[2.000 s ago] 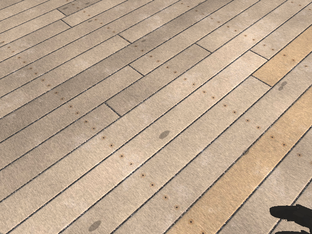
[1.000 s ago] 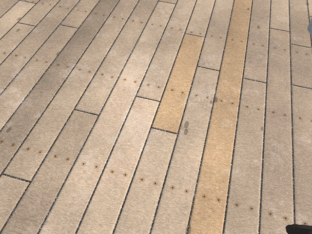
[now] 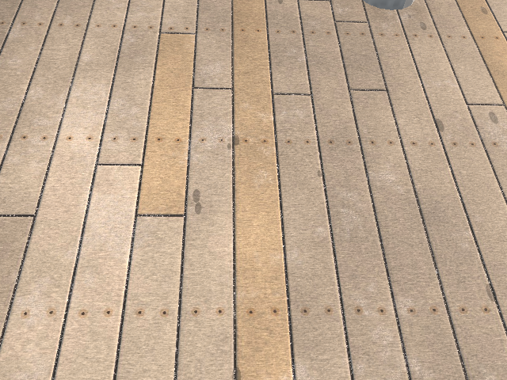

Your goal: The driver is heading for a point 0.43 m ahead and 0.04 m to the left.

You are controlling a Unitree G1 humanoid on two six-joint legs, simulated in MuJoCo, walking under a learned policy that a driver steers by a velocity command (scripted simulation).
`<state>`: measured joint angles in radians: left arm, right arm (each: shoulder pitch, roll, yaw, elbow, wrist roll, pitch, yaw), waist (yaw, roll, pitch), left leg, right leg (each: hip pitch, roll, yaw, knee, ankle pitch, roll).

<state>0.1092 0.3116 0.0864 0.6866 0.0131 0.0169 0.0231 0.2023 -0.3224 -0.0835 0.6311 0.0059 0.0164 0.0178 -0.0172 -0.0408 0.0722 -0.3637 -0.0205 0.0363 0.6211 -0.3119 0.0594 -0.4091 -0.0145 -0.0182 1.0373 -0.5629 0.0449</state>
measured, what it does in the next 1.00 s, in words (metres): walks ahead, turning left: right foot, then left foot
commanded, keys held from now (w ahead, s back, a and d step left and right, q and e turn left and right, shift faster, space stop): q+shift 0.28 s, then shift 0.30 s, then w+shift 0.24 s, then w+e+shift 0.18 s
